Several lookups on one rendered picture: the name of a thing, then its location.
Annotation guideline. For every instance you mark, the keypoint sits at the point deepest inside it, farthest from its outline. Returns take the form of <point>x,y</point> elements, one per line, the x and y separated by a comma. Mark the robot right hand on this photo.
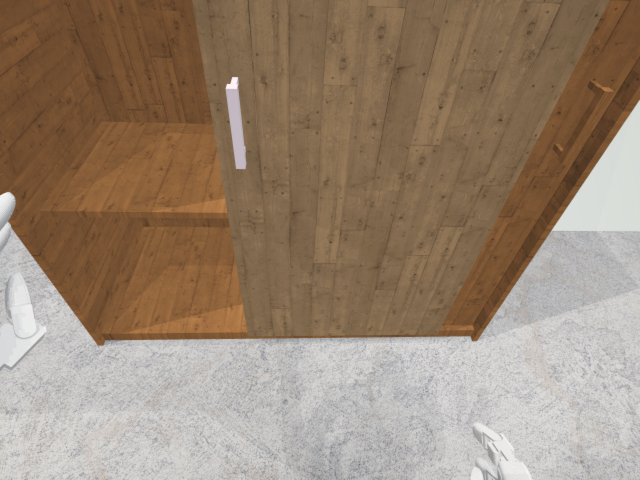
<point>501,453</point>

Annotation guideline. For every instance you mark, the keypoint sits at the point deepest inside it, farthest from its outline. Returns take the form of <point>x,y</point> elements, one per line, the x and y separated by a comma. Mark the wardrobe door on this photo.
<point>383,138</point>
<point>608,57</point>

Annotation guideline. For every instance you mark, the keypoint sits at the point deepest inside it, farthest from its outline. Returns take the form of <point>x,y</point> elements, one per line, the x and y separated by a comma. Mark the handle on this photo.
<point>586,123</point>
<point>233,101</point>

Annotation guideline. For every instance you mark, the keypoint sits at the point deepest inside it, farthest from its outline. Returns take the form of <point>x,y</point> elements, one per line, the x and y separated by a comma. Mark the robot left hand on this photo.
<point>18,339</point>

